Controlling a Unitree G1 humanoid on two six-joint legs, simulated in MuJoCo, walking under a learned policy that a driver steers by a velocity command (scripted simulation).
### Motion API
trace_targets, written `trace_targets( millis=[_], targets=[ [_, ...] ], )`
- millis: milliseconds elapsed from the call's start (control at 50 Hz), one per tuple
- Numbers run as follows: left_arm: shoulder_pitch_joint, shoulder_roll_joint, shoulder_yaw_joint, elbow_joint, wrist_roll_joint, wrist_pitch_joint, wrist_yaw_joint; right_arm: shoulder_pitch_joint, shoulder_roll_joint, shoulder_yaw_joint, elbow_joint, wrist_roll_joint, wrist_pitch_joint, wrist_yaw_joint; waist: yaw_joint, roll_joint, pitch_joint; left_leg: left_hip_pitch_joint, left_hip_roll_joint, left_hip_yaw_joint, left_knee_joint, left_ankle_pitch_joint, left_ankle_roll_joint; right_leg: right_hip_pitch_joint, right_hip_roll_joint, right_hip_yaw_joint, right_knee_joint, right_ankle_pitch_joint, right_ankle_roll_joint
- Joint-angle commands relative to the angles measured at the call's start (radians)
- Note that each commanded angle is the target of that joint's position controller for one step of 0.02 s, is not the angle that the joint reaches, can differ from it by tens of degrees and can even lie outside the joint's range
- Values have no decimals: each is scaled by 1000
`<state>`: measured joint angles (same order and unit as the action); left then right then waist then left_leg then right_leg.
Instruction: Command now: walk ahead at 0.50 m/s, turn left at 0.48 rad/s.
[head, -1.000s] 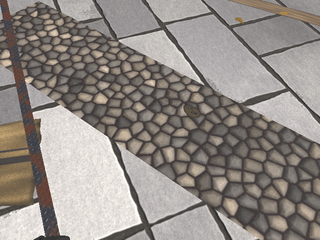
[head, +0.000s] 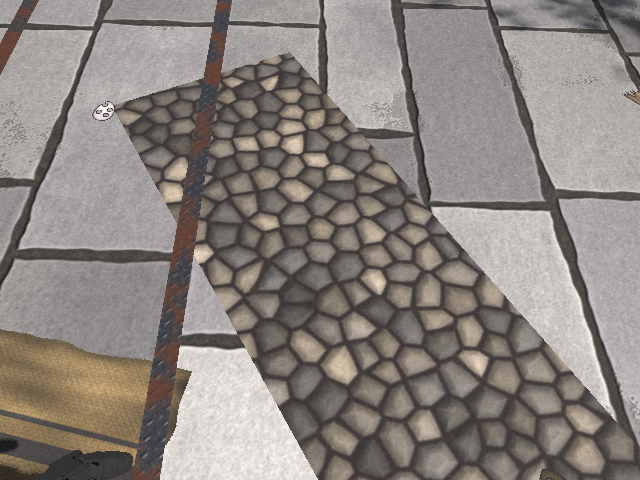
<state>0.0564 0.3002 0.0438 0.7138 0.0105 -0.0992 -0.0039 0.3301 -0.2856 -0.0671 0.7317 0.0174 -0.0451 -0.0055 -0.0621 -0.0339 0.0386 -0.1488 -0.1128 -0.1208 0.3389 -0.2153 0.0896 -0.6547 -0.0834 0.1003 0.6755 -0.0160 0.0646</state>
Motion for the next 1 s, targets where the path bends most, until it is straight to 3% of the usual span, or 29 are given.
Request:
trace_targets(
  millis=[20,80,120,140,160,180,200,220,240,260,280,300,340,440,520,580,620,640,660,680,700,720,740,760,780,800,860,920,1000],
  targets=[
    [-93,57,9,-81,-13,-20,-12,27,-169,-46,-46,5,-8,-11,-16,119,-38,-85,212,-147,-86,165,125,162,66,-56,-124,143,0],
    [-100,87,20,-87,-12,-33,-25,61,-149,-40,-25,3,-4,-13,-14,132,-32,38,268,-212,-14,165,111,149,60,-37,-182,76,-41],
    [-52,105,30,-79,-12,-39,-26,51,-154,-43,-20,-2,3,-13,18,160,-33,85,287,-235,43,264,96,198,68,-57,-205,-15,-80],
    [28,125,44,-57,-7,-42,-21,38,-142,-38,-24,-3,5,-11,62,157,-71,88,252,-215,127,388,77,310,84,-82,-242,-18,-109],
    [153,161,58,-38,5,-46,-16,29,-107,-23,-38,-11,4,-8,122,127,-186,27,201,-170,313,398,47,524,5,-16,-206,6,-163],
    [293,243,80,-18,18,-43,-13,122,-58,-4,-52,-6,-5,-9,129,-57,-344,-264,77,-66,648,164,-25,892,-192,300,-194,-61,-298],
    [368,224,83,29,-9,-30,-25,181,-52,5,-45,7,-15,-10,130,-278,-389,-506,10,-36,886,-351,-66,1020,-313,656,-338,-303,-385],
    [332,151,60,21,-31,-26,-26,99,-136,-13,-49,19,-20,-7,149,-148,-250,-615,67,-83,967,-324,-60,935,-294,630,-380,-474,-348],
    [273,119,49,8,-22,-17,-22,-5,-150,-15,-71,16,-21,-6,150,-64,-140,-630,111,-41,968,-243,-58,809,-255,485,-392,-446,-311],
    [225,102,40,7,-10,-11,-22,-69,-139,-13,-90,1,-25,-3,128,-15,-57,-618,147,-8,907,-180,-57,678,-211,383,-421,-339,-299],
    [198,80,31,6,-2,-12,-21,-82,-129,-17,-93,-11,-26,-1,102,-23,-34,-579,183,0,840,-132,-57,606,-179,317,-440,-242,-290],
    [187,72,27,8,3,-12,-20,-65,-111,-15,-88,-10,-25,2,82,-46,-32,-530,199,10,802,-108,-61,560,-150,269,-460,-172,-283],
    [195,80,29,21,-8,-16,-19,-47,-75,-8,-82,-8,-20,6,67,-68,-43,-499,210,38,730,-91,-74,527,-131,196,-489,-67,-295],
    [236,135,43,56,-23,-6,-7,-198,-31,14,-123,-15,-31,12,107,-36,-21,-487,212,82,418,145,-100,519,-101,50,-530,69,-282],
    [313,150,43,97,-34,8,-5,-315,-32,17,-152,-1,-40,27,152,-35,1,-426,175,108,254,272,-98,552,-107,14,-514,64,-261],
    [342,159,46,121,-37,25,-2,-365,-48,11,-178,3,-46,40,149,-43,17,-436,162,104,191,206,-67,644,-152,32,-470,101,-244],
    [331,177,52,128,-37,36,4,-323,-75,0,-172,0,-50,44,108,-55,-9,-353,140,120,157,144,-37,685,-163,26,-398,244,-223],
    [313,181,52,126,-39,40,7,-235,-99,-15,-148,-5,-50,41,51,-51,-61,-217,115,147,124,151,-13,674,-137,-7,-295,394,-204],
    [312,158,42,121,-32,42,9,-90,-146,-38,-106,-10,-47,32,-15,-32,-161,8,126,140,130,174,20,601,-89,-47,-118,428,-176],
    [311,99,17,89,-1,37,12,97,-223,-58,-78,-22,-41,19,-79,99,-320,310,333,-93,171,222,92,390,-24,-93,206,120,-137],
    [434,5,-10,81,-14,17,4,112,-269,-63,-59,-21,-36,27,-5,357,-423,558,512,-539,50,-3,238,34,135,-63,496,-545,-90],
    [361,117,14,90,-35,2,-3,100,-170,-39,-66,-9,-34,29,-45,233,-350,509,482,-554,-10,-143,207,-81,80,24,591,-563,-97],
    [269,149,25,60,-50,-7,-9,36,-143,-27,-69,-7,-35,27,-36,183,-211,384,448,-414,-33,-105,172,-127,37,-1,587,-468,-105],
    [224,134,22,55,-42,-10,-5,-24,-131,-21,-74,-13,-35,28,-7,104,-140,254,407,-318,-58,2,157,-96,-4,-26,546,-382,-99],
    [207,125,26,52,-26,-6,-4,-67,-110,-15,-75,-20,-37,32,21,88,-89,153,374,-249,-88,96,154,-63,-28,-32,493,-330,-89],
    [229,111,26,56,-23,2,-5,-89,-98,-11,-75,-28,-41,33,53,112,-83,86,355,-205,-116,153,152,-4,-48,-25,468,-294,-82],
    [234,66,17,60,-19,29,-1,-93,-106,-17,-50,-16,-59,32,83,112,-59,-5,337,-112,-182,232,170,28,-59,-39,386,-241,-53],
    [131,51,11,29,-10,31,-1,-62,-131,-24,-19,-15,-58,21,62,85,-19,-10,319,-39,-213,259,161,-17,-62,-44,216,-85,-34],
    [-7,31,-1,-2,-17,16,-17,-3,-158,-29,19,-7,-48,10,11,83,9,-4,288,40,-217,234,122,48,-18,-80,-25,105,-40]
  ],
)
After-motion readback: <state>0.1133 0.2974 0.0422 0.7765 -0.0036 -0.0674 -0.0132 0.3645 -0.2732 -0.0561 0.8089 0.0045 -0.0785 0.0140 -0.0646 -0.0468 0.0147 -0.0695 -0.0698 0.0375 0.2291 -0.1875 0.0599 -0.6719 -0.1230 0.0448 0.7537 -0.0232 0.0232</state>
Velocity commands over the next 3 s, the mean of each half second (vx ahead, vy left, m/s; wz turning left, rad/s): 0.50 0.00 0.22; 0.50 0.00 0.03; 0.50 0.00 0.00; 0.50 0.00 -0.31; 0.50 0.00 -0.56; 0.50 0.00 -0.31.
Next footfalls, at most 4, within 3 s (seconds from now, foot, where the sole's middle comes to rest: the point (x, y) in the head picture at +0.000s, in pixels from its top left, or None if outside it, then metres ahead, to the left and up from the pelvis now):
0.16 right None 0.28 -0.14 -0.78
0.66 left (243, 441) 0.54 0.13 -0.78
1.18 right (334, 309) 0.85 -0.09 -0.78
1.72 left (226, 225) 1.12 0.18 -0.78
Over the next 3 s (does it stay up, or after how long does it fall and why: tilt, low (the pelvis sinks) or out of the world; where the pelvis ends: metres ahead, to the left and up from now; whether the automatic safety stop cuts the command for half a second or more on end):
stays up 1.63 -0.11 0.00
